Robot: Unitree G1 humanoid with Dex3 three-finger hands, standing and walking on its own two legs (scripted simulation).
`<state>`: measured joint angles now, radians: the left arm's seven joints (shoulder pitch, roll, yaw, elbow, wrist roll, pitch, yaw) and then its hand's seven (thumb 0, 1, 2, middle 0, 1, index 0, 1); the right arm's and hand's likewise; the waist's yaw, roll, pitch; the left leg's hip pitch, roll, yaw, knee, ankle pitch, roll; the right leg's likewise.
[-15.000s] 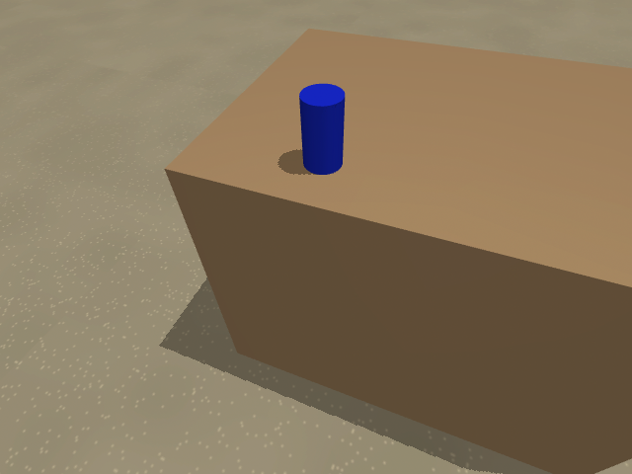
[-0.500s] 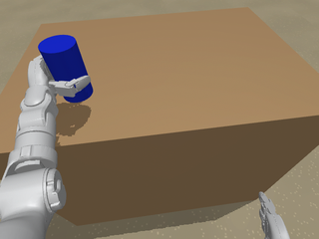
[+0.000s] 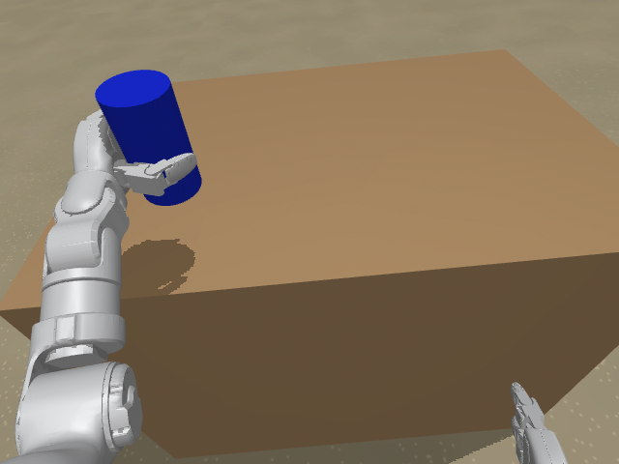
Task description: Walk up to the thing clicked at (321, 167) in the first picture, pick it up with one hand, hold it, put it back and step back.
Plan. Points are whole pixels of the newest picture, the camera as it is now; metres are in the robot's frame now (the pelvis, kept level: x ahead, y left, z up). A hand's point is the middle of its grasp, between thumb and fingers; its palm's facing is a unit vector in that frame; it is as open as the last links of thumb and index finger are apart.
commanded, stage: lift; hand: left
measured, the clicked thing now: (155, 142) +0.43 +0.19 +0.25
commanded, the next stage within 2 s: hold in 0.84 s
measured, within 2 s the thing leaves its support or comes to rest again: neither
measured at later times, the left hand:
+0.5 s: hand (130, 141) +0.35 +0.17 +0.30, palm faces +0.14 -0.99 -0.02, open 10.4 cm
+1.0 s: hand (106, 127) +0.33 +0.17 +0.32, palm faces +0.14 -0.99 -0.02, open 10.4 cm
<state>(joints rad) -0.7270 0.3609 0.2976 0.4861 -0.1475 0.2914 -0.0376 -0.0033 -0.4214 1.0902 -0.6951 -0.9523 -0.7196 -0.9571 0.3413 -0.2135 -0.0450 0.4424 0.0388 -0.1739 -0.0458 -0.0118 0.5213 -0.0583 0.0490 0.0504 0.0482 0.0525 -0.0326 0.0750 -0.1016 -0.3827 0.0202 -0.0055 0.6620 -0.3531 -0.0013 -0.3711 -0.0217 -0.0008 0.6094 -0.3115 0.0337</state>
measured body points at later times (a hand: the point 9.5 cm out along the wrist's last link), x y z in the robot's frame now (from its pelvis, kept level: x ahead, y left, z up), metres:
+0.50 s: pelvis -0.02 -0.01 +0.00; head -0.06 -0.04 +0.45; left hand +0.34 +0.22 +0.30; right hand +0.15 -0.26 -0.06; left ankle -0.01 +0.12 -0.72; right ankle +0.00 -0.14 -0.72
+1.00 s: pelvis -0.02 +0.00 +0.00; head -0.07 -0.04 +0.45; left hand +0.32 +0.22 +0.33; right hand +0.15 -0.25 -0.06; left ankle -0.01 +0.12 -0.72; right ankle +0.00 -0.14 -0.72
